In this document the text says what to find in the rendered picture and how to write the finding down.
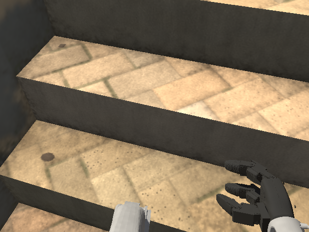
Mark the left robot thigh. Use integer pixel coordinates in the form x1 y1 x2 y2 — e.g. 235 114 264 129
109 201 152 232

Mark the right robot forearm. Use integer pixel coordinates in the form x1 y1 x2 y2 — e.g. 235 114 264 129
267 217 305 232

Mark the robot right hand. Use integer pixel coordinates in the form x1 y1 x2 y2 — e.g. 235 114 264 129
216 159 296 232

